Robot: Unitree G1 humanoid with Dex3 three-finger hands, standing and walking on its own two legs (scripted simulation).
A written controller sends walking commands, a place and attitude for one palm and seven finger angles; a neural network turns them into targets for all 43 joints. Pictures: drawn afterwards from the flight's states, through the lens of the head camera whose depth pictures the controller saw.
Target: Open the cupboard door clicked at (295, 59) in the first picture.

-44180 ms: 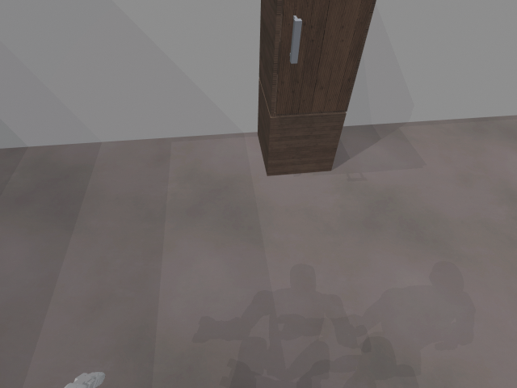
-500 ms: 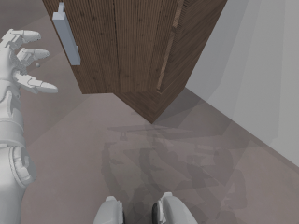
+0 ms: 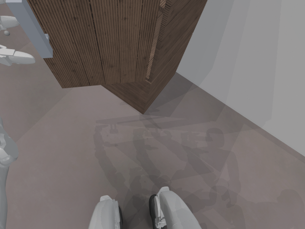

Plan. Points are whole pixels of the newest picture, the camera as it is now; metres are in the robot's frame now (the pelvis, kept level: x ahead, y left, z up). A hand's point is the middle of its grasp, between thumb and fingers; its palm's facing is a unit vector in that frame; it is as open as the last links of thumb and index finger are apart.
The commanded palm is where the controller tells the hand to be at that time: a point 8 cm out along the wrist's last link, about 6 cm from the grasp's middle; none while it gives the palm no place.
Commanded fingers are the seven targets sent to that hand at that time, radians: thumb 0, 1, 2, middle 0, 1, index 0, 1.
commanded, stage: move the hooked fingers beside the handle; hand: left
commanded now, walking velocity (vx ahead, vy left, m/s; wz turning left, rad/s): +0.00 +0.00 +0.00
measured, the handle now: (34, 22) +0.60 +0.21 +0.08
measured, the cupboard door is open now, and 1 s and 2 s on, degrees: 45 45 45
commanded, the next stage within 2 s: slide the fingers in behind the handle in 0.66 s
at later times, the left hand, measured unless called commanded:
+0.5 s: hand (5, 44) +0.53 +0.25 +0.08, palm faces +0.06 -1.00 -0.03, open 14.0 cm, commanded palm +0.52 +0.29 +0.07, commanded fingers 0.00 -0.50 0.30 -0.30 -1.20 -0.30 -1.20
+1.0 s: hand (15, 41) +0.54 +0.24 +0.08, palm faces +0.05 -1.00 -0.02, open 14.0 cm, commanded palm +0.52 +0.27 +0.07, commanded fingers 0.00 -0.50 0.30 -0.30 -1.20 -0.30 -1.20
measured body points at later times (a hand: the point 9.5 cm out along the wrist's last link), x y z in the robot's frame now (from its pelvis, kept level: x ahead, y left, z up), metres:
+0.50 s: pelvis +0.01 +0.00 +0.01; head +0.17 +0.03 +0.43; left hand +0.52 +0.31 +0.09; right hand +0.00 -0.27 -0.09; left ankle +0.00 +0.09 -0.66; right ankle +0.02 -0.12 -0.66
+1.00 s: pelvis +0.00 +0.01 +0.00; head +0.16 +0.04 +0.42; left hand +0.53 +0.29 +0.08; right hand -0.03 -0.25 -0.10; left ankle +0.00 +0.09 -0.66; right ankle +0.02 -0.12 -0.66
